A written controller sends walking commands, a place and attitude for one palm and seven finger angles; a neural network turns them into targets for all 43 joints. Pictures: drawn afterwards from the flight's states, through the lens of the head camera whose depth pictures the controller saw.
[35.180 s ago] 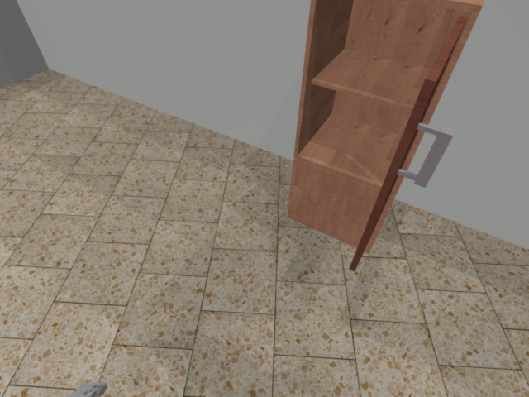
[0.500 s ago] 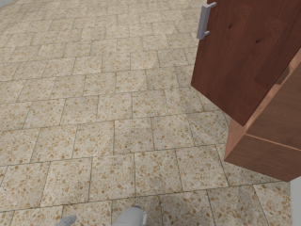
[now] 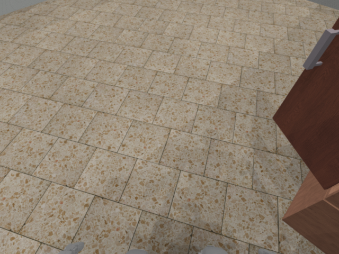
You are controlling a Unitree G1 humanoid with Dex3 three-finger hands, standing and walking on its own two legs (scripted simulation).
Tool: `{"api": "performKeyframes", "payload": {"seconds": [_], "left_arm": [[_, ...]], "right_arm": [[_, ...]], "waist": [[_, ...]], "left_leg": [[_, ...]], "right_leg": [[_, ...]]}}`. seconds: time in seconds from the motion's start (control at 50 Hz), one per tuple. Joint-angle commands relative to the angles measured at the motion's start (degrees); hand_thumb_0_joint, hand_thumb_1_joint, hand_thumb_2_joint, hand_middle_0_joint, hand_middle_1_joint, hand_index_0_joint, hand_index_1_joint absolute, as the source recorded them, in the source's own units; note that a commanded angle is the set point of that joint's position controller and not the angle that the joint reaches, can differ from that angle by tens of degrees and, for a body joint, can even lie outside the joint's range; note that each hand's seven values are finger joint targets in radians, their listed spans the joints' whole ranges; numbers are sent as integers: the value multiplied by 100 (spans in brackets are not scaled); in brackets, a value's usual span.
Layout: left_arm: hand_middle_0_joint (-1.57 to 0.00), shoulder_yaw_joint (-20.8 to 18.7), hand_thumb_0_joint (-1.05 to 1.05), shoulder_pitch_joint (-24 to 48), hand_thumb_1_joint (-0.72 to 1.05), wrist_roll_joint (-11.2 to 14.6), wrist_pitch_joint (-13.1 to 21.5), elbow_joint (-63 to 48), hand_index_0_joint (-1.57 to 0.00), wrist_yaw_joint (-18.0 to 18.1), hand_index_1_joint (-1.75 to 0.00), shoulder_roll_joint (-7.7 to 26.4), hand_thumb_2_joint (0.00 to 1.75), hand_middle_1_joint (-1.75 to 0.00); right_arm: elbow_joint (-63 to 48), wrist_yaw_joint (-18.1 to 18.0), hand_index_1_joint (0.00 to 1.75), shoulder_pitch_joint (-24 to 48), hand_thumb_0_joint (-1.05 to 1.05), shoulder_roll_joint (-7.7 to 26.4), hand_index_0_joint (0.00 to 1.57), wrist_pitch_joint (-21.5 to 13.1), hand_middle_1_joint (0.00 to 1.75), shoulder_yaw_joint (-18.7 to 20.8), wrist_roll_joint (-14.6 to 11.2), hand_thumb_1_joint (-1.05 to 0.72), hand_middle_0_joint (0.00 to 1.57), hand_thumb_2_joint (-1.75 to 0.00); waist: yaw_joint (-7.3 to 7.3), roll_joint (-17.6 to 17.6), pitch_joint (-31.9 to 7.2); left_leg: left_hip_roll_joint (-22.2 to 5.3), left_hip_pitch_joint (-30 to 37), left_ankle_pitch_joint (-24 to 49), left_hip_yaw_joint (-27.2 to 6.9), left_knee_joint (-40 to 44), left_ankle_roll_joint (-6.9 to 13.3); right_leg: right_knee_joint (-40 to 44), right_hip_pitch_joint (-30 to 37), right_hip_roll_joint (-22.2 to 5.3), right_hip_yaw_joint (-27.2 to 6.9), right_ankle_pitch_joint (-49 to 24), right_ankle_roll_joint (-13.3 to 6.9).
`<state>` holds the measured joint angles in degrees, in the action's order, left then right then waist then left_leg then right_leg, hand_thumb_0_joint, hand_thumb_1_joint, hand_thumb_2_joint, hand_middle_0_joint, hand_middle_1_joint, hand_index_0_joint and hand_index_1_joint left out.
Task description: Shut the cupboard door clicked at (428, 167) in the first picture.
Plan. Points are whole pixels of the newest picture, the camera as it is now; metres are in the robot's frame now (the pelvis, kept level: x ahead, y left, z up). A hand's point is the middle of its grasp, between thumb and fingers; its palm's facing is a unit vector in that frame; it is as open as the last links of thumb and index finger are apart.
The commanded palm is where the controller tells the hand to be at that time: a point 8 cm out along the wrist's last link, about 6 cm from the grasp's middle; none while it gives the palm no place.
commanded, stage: walk to a spot facing it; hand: left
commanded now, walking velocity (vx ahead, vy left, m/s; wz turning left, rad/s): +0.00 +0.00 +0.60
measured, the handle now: (324, 49) +0.73 -0.47 +0.07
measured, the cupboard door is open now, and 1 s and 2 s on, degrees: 58 58 58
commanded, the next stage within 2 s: turn to face it in 1.28 s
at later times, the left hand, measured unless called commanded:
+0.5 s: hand out of the picture +0.03 +0.23 -0.17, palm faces +0.31 -0.93 -0.21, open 7.4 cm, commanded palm none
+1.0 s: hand (94, 242) +0.16 +0.21 -0.15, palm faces +0.57 -0.79 -0.21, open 7.3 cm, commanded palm none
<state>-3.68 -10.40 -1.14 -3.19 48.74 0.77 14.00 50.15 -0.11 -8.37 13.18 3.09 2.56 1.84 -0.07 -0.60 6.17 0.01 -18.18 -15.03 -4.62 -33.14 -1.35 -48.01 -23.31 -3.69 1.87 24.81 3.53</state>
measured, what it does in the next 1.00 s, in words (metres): walks ahead, turning left: right foot, then left foot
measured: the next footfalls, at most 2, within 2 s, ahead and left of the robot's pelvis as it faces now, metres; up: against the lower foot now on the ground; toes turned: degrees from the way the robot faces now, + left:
right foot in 0.06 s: +0.07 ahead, -0.14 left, +0.00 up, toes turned -1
left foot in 0.38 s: +0.00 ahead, +0.11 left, +0.00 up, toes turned +20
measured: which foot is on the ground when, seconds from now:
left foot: down 0.00-0.04, up 0.06-0.36, down 0.38-0.78, up 0.80-1.00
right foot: up 0.00-0.04, down 0.06-0.36, up 0.38-0.76, down 0.78-1.00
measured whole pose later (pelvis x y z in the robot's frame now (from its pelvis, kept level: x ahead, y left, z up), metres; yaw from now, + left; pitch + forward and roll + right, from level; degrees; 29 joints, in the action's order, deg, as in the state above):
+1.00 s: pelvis +0.21 +0.02 +0.01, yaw +36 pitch +1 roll +0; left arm -2.7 -14.1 -1.9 2.5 52.3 0.6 9.5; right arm 55.1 1.4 -13.1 14.1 1.2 4.3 1.3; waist -1.9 -0.6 3.5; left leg -3.2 -32.0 -15.6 1.6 -68.7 0.3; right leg -25.5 -11.3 -5.2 14.1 14.5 -0.2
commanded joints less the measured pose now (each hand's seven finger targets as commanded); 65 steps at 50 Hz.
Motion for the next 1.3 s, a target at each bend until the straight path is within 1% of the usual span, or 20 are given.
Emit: {"api": "performKeyframes", "payload": {"seconds": [0.0, 0.04, 0.1, 0.2, 0.3, 0.32, 0.36, 0.38, 0.52, 0.66, 0.72, 0.74, 0.76, 0.78, 0.9, 1.1, 1.18, 1.2, 1.22, 1.28], "left_arm": [[-20, -258, 0, -1186, 90, -51, 235, -182, -20, 28, -30, 760, 90, -30], [-20, -302, 0, -880, 90, -101, 292, -381, -20, 102, -30, 1402, 90, -30], [-20, -211, 0, 101, 90, -83, 268, -654, -20, 144, -30, 883, 90, -30], [-20, -240, 0, -246, 90, -100, 313, -510, -20, 152, -30, 902, 90, -30], [-20, -356, 0, -687, 90, -67, 326, -235, -20, 23, -30, 1115, 90, -30], [-20, -345, 0, -601, 90, -14, 304, -255, -20, -11, -30, 1026, 90, -30], [-20, -135, 0, 245, 90, -16, 252, -795, -20, -95, -30, 371, 90, -30], [-20, -118, 0, 772, 90, -48, 288, -932, -20, -127, -30, 472, 90, -30], [-20, -101, 0, 551, 90, 4, 372, -449, -20, -234, -30, 387, 90, -30], [-20, -89, 0, 713, 90, 35, 403, -505, -20, -288, -30, 352, 90, -30], [-20, -222, 0, -582, 90, 6, 479, -118, -20, -241, -30, 610, 90, -30], [-20, -351, 0, -1522, 90, -52, 562, 124, -20, -182, -30, 1081, 90, -30], [-20, -458, 0, -1988, 90, -98, 589, 199, -20, -115, -30, 1651, 90, -30], [-20, -379, 0, -1568, 90, -25, 537, 99, -20, -58, -30, 1445, 90, -30], [-20, -116, 0, -481, 90, -55, 681, -38, -20, -8, -30, 382, 90, -30], [-20, -163, 0, -1277, 90, -88, 755, 446, -20, 15, -30, 576, 90, -30], [-20, -256, 0, -992, 90, -26, 706, 345, -20, -31, -30, 974, 90, -30], [-20, -235, 0, -965, 90, -4, 682, 266, -20, -71, -30, 860, 90, -30], [-20, -154, 0, -846, 90, 67, 643, -56, -20, -160, -30, 516, 90, -30], [-20, -152, 0, -147, 90, 13, 528, -290, -20, -50, -30, 468, 90, -30]], "right_arm": [[-588, -11, 30, 387, 0, 928, 20, -32, 30, 377, -82, -90, 20, -90], [-681, 56, 30, 303, 0, 647, 20, -12, 30, 376, -73, -90, 20, -90], [-462, 129, 30, -104, 0, 630, 20, 66, 30, 405, -30, -90, 20, -90], [-477, 215, 30, 119, 0, 374, 20, 8, 30, 239, -107, -90, 20, -90], [-443, 210, 30, -126, 0, 392, 20, -175, 30, 183, -86, -90, 20, -90], [-317, 210, 30, -538, 0, 583, 20, -239, 30, 230, -77, -90, 20, -90], [-43, 72, 30, -1619, 0, 1604, 20, -283, 30, 486, 36, -90, 20, -90], [103, 28, 30, -1843, 0, 1501, 20, -283, 30, 454, 30, -90, 20, -90], [108, -135, 30, -1371, 0, 988, 20, -567, 30, 239, -43, -90, 20, -90], [260, -73, 30, -1135, 0, 996, 20, -537, 30, 260, -9, -90, 20, -90], [236, -52, 30, -746, 0, 964, 20, -517, 30, 272, -54, -90, 20, -90], [160, -2, 30, -744, 0, 704, 20, -552, 30, 232, -117, -90, 20, -90], [19, -10, 30, -1073, 0, 272, 20, -563, 30, 166, -182, -90, 20, -90], [-18, 10, 30, -901, 0, 500, 20, -505, 30, 227, -110, -90, 20, -90], [233, 201, 30, -761, 0, 138, 20, -295, 30, 182, -59, -90, 20, -90], [-434, 366, 30, 744, 0, 6, 20, -337, 30, 15, -41, -90, 20, -90], [-251, 299, 30, -388, 0, 478, 20, -411, 30, 141, 3, -90, 20, -90], [-99, 262, 30, -1155, 0, 1012, 20, -428, 30, 277, 31, -90, 20, -90], [-24, 176, 30, -1752, 0, 1826, 20, -479, 30, 478, 47, -90, 20, -90], [-179, -16, 30, -1144, 0, 1621, 20, -456, 30, 374, -65, -90, 20, -90]], "waist": [[402, -4, -677], [373, 1871, -495], [-210, 1507, -390], [15, 1173, -735], [142, 1002, -928], [-106, 449, -1052], [-780, -2178, -737], [-830, -1285, -503], [-299, -546, -511], [-170, -691, -165], [483, -281, -429], [897, 894, -968], [905, 2691, -1546], [666, 2084, -930], [-101, 985, -439], [217, 711, -312], [-420, 564, -1011], [-807, -255, -1511], [-1008, -1861, -1894], [-666, -446, -1291]], "left_leg": [[-278, -1272, -358, -651, -28, 430], [353, -1665, -2018, 25, -3200, 6], [-32, -1521, -1094, 4, -4330, -7], [-132, -972, -1210, 681, -2205, -152], [4, 102, -1112, 1184, 3, 45], [-57, 1047, -644, 894, 835, 130], [-2254, 2244, -284, -2642, 1889, 1318], [-2355, 2058, -111, -2433, 1912, 1571], [-1302, 2067, 2270, -973, 1539, 1227], [-1138, 1026, 978, -871, 1706, 1130], [-787, -312, 407, -666, 664, 860], [-185, -1066, -321, -166, -837, 602], [596, -1766, -2123, 288, -2962, 363], [153, -1980, -1933, -34, -3963, 434], [-475, -1531, -31, 334, -3863, 170], [-497, -1760, -124, 1056, -1029, 199], [170, 514, 72, 1516, -32, 487], [-302, 2060, 374, 677, 351, 687], [-2146, 3234, 1810, -2168, 802, 1490], [-2181, 1872, 1283, -2123, 1393, 1513]], "right_leg": [[2258, 1917, -143, -190, -813, -94], [3655, 956, -2390, -2712, -124, -1099], [3408, 404, -1715, -1506, -125, -1018], [2567, 1509, -1551, 11, -2528, -982], [2111, 1515, -1696, 206, -1046, -779], [1437, 783, -1554, 474, -465, -520], [-1255, -2108, -229, 727, 1445, 70], [-1650, -2353, -447, 146, 946, -63], [-1252, -1825, -282, -75, -664, 91], [815, -376, 10, 209, -1093, 45], [1556, 1959, 161, 160, -1415, -79], [2287, 3272, -653, -669, -461, -272], [3391, 3637, -2388, -3039, 614, -717], [3876, 2649, -2484, -3411, 1550, -818], [3564, 1184, -1555, -50, -1348, -673], [2997, 2603, -1870, 994, -3808, -825], [1096, 2041, -1750, 1600, -4830, -579], [-434, 889, -1438, 1636, -3365, -335], [-2304, -1213, -344, 1372, 910, 78], [-3015, -1698, -519, -2, 413, -62]]}}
